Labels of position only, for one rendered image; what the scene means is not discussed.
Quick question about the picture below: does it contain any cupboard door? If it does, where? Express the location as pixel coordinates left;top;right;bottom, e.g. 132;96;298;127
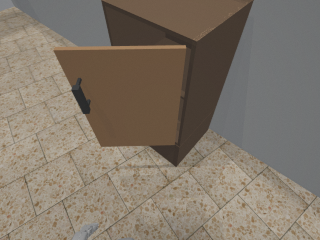
53;45;187;147

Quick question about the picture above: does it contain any robot left hand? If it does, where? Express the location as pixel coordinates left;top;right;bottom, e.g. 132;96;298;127
71;222;99;240

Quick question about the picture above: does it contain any handle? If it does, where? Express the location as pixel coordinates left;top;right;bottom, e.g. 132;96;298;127
71;78;91;114

